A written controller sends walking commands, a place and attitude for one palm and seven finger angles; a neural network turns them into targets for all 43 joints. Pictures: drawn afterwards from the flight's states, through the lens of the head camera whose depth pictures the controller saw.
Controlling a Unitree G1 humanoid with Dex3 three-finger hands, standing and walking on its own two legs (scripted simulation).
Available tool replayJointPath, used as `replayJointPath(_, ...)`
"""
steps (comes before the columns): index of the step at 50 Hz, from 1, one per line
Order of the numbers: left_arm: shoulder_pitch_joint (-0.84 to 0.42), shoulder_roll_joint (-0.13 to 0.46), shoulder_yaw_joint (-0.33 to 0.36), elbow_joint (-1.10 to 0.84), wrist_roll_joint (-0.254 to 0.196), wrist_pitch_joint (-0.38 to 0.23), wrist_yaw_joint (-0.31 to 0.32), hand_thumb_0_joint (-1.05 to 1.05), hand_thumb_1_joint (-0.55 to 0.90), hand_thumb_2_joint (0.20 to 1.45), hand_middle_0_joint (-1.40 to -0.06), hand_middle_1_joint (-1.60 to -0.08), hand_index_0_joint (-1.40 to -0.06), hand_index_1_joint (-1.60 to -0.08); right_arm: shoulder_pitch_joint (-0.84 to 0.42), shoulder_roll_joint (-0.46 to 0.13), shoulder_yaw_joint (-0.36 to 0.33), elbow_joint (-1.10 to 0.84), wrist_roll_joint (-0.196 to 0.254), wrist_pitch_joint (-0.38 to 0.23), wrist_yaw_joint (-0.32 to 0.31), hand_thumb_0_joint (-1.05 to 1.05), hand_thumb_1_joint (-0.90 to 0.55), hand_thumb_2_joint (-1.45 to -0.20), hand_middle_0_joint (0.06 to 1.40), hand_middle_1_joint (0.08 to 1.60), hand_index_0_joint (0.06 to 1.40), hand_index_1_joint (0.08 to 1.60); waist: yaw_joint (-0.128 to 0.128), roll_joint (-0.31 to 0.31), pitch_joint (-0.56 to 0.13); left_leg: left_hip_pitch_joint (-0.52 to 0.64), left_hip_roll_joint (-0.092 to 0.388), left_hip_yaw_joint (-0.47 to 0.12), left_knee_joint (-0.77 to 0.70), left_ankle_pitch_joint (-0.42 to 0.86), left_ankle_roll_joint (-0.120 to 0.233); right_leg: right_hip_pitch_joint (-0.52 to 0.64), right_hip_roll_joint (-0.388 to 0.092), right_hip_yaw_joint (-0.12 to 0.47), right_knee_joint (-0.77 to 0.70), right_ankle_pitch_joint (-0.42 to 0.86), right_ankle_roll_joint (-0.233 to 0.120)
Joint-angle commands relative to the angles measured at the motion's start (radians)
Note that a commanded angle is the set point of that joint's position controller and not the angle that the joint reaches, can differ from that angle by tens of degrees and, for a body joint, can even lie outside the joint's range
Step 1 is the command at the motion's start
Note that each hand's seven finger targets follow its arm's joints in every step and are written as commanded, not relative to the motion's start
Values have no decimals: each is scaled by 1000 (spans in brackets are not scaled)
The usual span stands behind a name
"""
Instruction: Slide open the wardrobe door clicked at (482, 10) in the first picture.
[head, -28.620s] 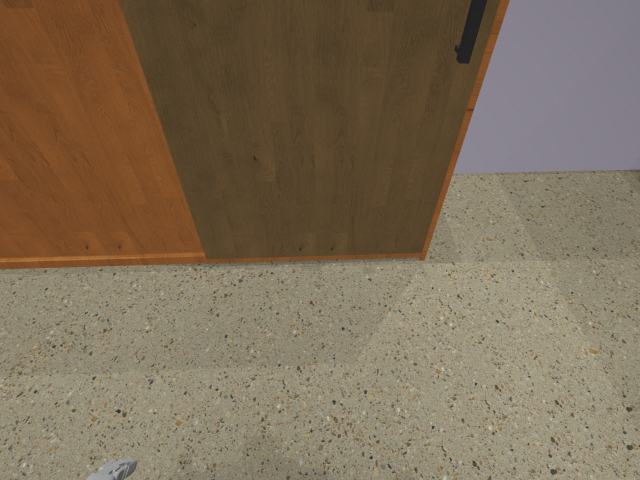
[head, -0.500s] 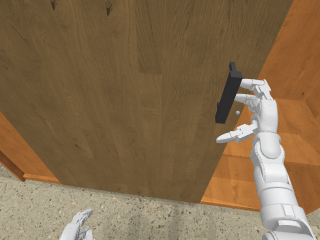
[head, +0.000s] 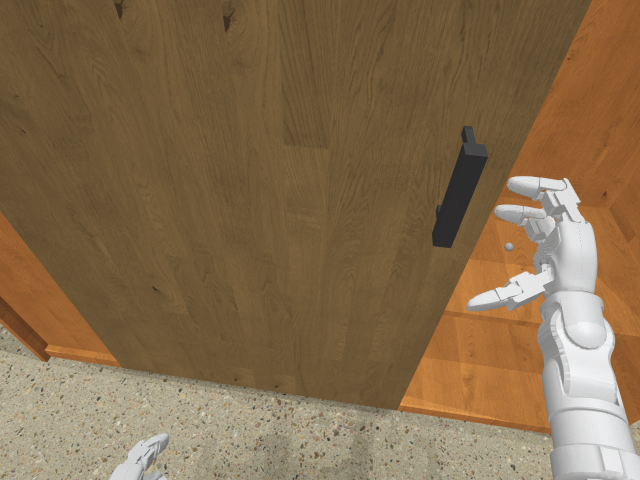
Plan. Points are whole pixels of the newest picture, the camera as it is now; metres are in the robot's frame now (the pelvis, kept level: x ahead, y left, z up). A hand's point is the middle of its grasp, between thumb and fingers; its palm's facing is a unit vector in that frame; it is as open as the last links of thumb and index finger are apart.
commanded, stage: slip the hand off the handle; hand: right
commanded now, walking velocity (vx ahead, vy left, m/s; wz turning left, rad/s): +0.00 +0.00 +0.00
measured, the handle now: (454, 188) +0.45 -0.14 +0.16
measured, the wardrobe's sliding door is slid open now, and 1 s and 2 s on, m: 0.56 0.56 0.56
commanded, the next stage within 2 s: draw the hand back to the body in 0.50 s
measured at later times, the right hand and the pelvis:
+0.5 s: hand (525, 313) +0.27 -0.19 +0.14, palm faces +0.13 +0.99 -0.11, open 14.7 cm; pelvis -0.01 +0.01 +0.00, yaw -2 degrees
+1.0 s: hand (571, 348) +0.23 -0.21 +0.15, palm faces +0.12 +0.99 -0.03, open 14.7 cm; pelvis +0.00 +0.01 +0.01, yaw -2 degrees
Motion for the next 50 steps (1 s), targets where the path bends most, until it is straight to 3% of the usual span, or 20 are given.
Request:
replayJointPath(1, -124, 127, 38, -169, 1, -69, 5, 0, 900, 900, -200, -300, -200, -300, -249, -151, -30, -332, 18, -47, -12, 0, 550, -200, 250, 1150, 250, 1150, -30, -9, -214, 28, -19, 4, -77, 225, 11, 155, 24, 49, -79, 199, -23)
replayJointPath(2, -132, 125, 36, -173, 1, -72, 6, 0, 900, 900, -200, -300, -200, -300, -248, -132, -12, -355, 22, -38, -14, 0, 550, -200, 250, 1150, 250, 1150, -23, -2, -204, 17, -19, 4, -84, 207, 8, 158, 25, 47, -80, 177, -25)
replayJointPath(4, -138, 130, 34, -169, 3, -73, 14, 0, 900, 900, -200, -300, -200, -300, -239, -171, -40, -378, 16, -27, -26, 0, 550, -200, 250, 1150, 250, 1150, -21, 29, -181, 16, -19, 0, -96, 175, 5, 145, 23, 50, -85, 149, -28)
replayJointPath(7, -168, 115, 25, -180, 3, -86, 17, 0, 900, 900, -200, -300, -200, -300, -196, -149, -28, -448, 18, -24, -27, 0, 550, -200, 250, 1150, 250, 1150, -34, -25, -193, 27, -16, -5, -98, 158, 8, 159, 30, 46, -88, 133, -25)
replayJointPath(9, -170, 113, 20, -173, 5, -92, 22, 0, 900, 900, -200, -300, -200, -300, -201, -128, 4, -471, 18, -25, -23, 0, 550, -200, 250, 1150, 250, 1150, -15, -10, -172, 9, -18, -1, -104, 140, 7, 168, 28, 52, -86, 119, -28)
replayJointPath(11, -180, 112, 17, -172, 2, -98, 25, 0, 900, 900, -200, -300, -200, -300, -150, -147, -21, -460, 26, -15, -17, 0, 550, -200, 250, 1150, 250, 1150, -26, -15, -147, 6, -16, -5, -116, 106, 6, 154, 30, 52, -93, 84, -25)
replayJointPath(13, -186, 105, 11, -179, 2, -107, 27, 0, 900, 900, -200, -300, -200, -300, -131, -109, 16, -478, 30, -7, -5, 0, 550, -200, 250, 1150, 250, 1150, -26, 0, -146, 11, -15, -2, -117, 101, 6, 157, 33, 58, -96, 76, -25)
replayJointPath(14, -185, 109, 14, -176, 2, -109, 28, 0, 900, 900, -200, -300, -200, -300, -109, -132, -5, -487, 30, -3, -4, 0, 550, -200, 250, 1150, 250, 1150, -25, 10, -151, 16, -16, -1, -117, 109, 6, 160, 29, 59, -93, 86, -27)
replayJointPath(17, -197, 100, 6, -184, 1, -113, 27, 0, 900, 900, -200, -300, -200, -300, -58, -110, 11, -521, 38, 13, 7, 0, 550, -200, 250, 1150, 250, 1150, -34, -13, -135, 20, -13, 2, -119, 112, 7, 161, 34, 59, -99, 87, -23)
replayJointPath(19, -199, 102, 5, -186, 3, -119, 28, 0, 900, 900, -200, -300, -200, -300, -37, -110, 15, -547, 39, 20, 8, 0, 550, -200, 250, 1150, 250, 1150, -31, 11, -124, 21, -14, 3, -122, 109, 4, 159, 32, 62, -96, 87, -25)
replayJointPath(21, -205, 96, 3, -194, 5, -125, 27, 0, 900, 900, -200, -300, -200, -300, 7, -107, 11, -593, 43, 25, 6, 0, 550, -200, 250, 1150, 250, 1150, -41, -21, -129, 28, -10, 3, -121, 123, 5, 167, 35, 59, -96, 97, -24)
replayJointPath(24, -206, 102, -1, -193, 9, -125, 28, 0, 900, 900, -200, -300, -200, -300, 80, -142, -32, -602, 49, 35, 4, 0, 550, -200, 250, 1150, 250, 1150, -48, 30, -115, 45, -10, 0, -130, 116, 2, 144, 35, 58, -98, 94, -25)
replayJointPath(28, -222, 94, -4, -189, 10, -136, 35, 0, 900, 900, -200, -300, -200, -300, 28, -133, -21, -657, 51, 25, 7, 0, 550, -200, 250, 1150, 250, 1150, -36, -47, -105, 22, -8, -4, -128, 101, 4, 160, 38, 57, -93, 84, -22)
replayJointPath(31, -211, 97, -3, -181, 11, -148, 38, 0, 900, 900, -200, -300, -200, -300, 34, -128, -15, -646, 58, 20, 14, 0, 550, -200, 250, 1150, 250, 1150, -29, -15, -110, 19, -8, -4, -127, 115, 1, 159, 39, 62, -85, 92, -25)
replayJointPath(32, -235, 116, -10, -183, -14, -155, 52, 0, 900, 900, -200, -300, -200, -300, 79, -129, -31, -526, 156, 147, 86, 0, 550, -200, 250, 1150, 250, 1150, -50, -3, -155, 95, 0, -14, -151, 127, 6, 160, 41, 59, -112, 61, -27)
replayJointPath(33, -249, 111, -12, -200, -24, -162, 66, 0, 900, 900, -200, -300, -200, -300, 11, -164, -48, -636, 178, 206, 126, 0, 550, -200, 250, 1150, 250, 1150, -55, -40, -187, 128, 8, -17, -161, 155, 3, 181, 44, 54, -119, 83, -30)
replayJointPath(35, -255, 104, -21, -208, -25, -175, 80, 0, 900, 900, -200, -300, -200, -300, 34, -196, -83, -670, 177, 281, 148, 0, 550, -200, 250, 1150, 250, 1150, -67, -26, -173, 129, 9, -11, -164, 200, -1, 187, 46, 57, -121, 131, -35)
replayJointPath(39, -240, 102, -19, -206, -15, -188, 62, 0, 900, 900, -200, -300, -200, -300, 161, -189, -144, -704, 189, 294, 128, 0, 550, -200, 250, 1150, 250, 1150, -82, 27, -133, 128, -3, 10, -156, 253, 0, 196, 42, 63, -124, 195, -29)
replayJointPath(42, -230, 102, -15, -210, -15, -188, 51, 0, 900, 900, -200, -300, -200, -300, 235, -167, -139, -724, 194, 298, 135, 0, 550, -200, 250, 1150, 250, 1150, -79, 21, -115, 116, -4, 16, -146, 276, -4, 197, 42, 54, -122, 204, -25)
replayJointPath(50, -240, 107, -16, -221, -19, -190, 65, 0, 900, 900, -200, -300, -200, -300, 225, -186, -134, -846, 183, 328, 140, 0, 550, -200, 250, 1150, 250, 1150, -62, -29, -72, 73, -8, 14, -176, 154, -3, 215, 41, 64, -130, 131, -29)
